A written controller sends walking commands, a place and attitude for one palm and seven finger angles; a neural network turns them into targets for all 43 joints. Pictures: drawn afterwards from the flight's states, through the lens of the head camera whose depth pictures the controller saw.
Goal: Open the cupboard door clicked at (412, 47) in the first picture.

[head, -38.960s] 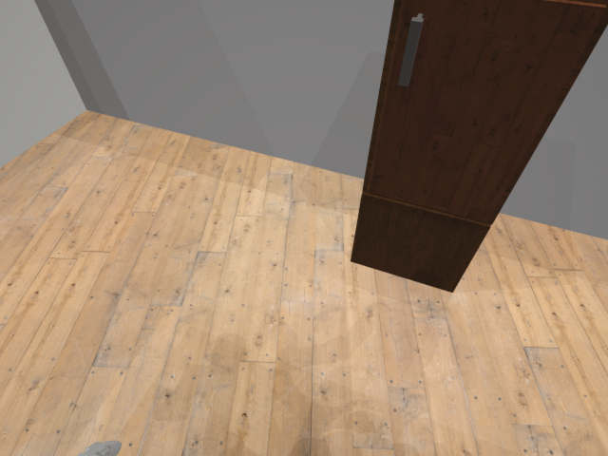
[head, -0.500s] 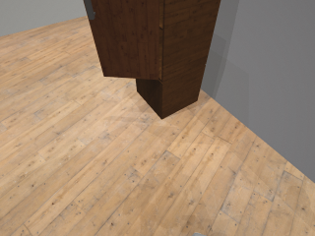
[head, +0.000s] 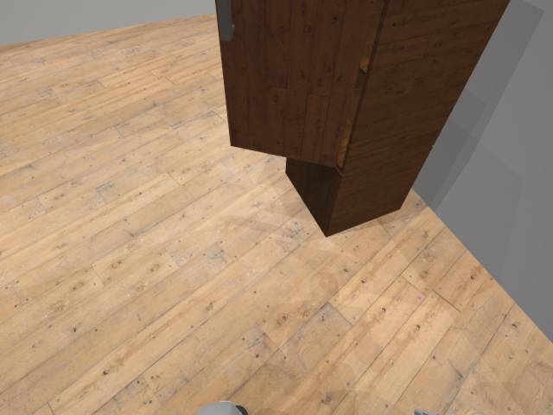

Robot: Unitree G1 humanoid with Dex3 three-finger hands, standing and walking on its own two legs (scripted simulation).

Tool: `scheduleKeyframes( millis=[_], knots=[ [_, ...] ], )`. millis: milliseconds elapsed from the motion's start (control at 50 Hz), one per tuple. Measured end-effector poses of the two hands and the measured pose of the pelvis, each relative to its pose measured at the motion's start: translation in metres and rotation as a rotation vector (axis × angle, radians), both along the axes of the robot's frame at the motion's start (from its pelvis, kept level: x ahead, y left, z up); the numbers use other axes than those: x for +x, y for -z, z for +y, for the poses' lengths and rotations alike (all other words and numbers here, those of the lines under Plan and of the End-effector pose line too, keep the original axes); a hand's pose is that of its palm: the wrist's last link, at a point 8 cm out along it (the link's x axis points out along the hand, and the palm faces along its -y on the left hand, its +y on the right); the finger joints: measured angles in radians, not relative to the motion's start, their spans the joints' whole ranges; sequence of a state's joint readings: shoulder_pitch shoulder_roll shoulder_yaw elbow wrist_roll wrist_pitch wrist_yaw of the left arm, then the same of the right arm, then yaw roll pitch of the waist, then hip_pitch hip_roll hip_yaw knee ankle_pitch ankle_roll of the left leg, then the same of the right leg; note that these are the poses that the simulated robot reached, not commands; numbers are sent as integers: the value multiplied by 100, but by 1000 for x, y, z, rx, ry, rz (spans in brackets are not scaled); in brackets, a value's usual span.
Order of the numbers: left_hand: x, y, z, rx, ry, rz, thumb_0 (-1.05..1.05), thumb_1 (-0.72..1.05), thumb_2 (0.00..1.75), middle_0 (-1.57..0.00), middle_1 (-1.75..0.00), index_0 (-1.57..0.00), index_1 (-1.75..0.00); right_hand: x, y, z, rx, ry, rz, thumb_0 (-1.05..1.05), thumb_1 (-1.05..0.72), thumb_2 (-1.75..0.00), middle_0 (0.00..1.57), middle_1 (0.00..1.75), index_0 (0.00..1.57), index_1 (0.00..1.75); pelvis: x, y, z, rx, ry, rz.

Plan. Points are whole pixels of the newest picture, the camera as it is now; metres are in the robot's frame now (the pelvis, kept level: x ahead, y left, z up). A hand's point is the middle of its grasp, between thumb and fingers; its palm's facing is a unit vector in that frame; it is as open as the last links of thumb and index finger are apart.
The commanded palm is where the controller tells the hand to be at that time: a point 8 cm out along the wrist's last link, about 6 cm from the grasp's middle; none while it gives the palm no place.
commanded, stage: take the last steps up to it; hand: left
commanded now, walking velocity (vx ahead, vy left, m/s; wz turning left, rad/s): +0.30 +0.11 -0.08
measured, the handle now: (227, 4) +0.92 +0.23 +0.14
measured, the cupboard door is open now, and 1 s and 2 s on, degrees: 51 51 51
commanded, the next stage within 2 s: come to a stop and stand still in 0.60 s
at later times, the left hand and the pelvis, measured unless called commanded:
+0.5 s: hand (197, 293) +0.33 +0.19 -0.14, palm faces -0.03 -0.97 -0.22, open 7.4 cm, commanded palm none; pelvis +0.20 +0.02 +0.01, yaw -3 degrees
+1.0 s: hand (166, 288) +0.34 +0.27 -0.18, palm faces -0.01 -0.98 -0.20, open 7.4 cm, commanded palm none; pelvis +0.33 +0.08 +0.01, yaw -6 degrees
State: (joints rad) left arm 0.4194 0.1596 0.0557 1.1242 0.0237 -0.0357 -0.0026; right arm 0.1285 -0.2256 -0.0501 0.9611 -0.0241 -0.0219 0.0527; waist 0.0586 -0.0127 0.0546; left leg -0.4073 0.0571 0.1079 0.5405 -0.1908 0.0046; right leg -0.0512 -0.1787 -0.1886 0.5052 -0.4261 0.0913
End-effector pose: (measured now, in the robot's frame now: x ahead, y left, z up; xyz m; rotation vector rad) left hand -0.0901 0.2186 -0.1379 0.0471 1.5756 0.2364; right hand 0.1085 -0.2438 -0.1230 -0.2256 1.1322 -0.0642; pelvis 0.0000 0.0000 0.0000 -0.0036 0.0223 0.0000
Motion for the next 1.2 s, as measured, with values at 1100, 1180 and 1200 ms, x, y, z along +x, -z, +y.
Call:
scheduleKeyframes(
  millis=[1100,1180,1200],
  knots=[
    [473,-4,98,52,199,-219,1,91,90,-20,-30,-20,-30,291,-5,77,-37,193,29,0,-91,-90,21,30,20,30,322,-9,72,-24,114,-4],
    [493,-15,89,77,235,-306,0,91,90,-20,-30,-20,-30,258,2,53,-36,225,76,0,-91,-90,21,30,20,30,314,-8,61,-26,107,-7],
    [494,-17,86,85,240,-325,0,91,90,-20,-30,-20,-30,249,5,46,-33,234,90,0,-91,-90,21,30,20,30,312,-7,56,-20,103,-7]
  ],
)
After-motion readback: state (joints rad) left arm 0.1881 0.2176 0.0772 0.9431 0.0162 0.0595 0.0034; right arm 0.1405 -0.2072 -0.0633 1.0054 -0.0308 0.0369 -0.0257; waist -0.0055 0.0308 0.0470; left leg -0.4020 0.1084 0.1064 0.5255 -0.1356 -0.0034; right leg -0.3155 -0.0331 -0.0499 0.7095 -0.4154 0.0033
